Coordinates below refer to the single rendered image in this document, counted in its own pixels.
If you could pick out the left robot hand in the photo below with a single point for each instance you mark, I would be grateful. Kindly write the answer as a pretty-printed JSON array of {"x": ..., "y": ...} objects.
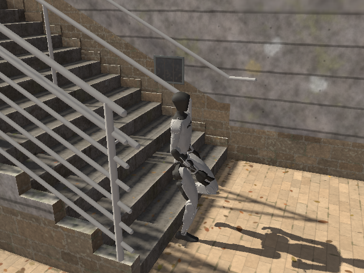
[{"x": 196, "y": 153}]

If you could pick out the robot left forearm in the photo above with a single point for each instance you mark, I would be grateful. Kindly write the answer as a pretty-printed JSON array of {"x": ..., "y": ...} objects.
[{"x": 190, "y": 149}]

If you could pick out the robot right forearm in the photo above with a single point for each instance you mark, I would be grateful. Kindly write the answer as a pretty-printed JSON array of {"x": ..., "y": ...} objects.
[{"x": 178, "y": 157}]

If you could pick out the right robot hand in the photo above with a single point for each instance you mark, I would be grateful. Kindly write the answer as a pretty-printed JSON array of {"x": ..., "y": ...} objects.
[{"x": 201, "y": 176}]

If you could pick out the left robot shin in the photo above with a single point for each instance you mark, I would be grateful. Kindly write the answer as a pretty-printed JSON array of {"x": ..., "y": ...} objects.
[{"x": 202, "y": 189}]

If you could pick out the robot right upper arm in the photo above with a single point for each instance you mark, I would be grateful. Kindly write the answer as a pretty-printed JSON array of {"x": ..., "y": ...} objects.
[{"x": 176, "y": 129}]

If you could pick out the robot left thigh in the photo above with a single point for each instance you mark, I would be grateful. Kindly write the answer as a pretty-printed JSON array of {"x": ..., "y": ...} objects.
[{"x": 213, "y": 186}]

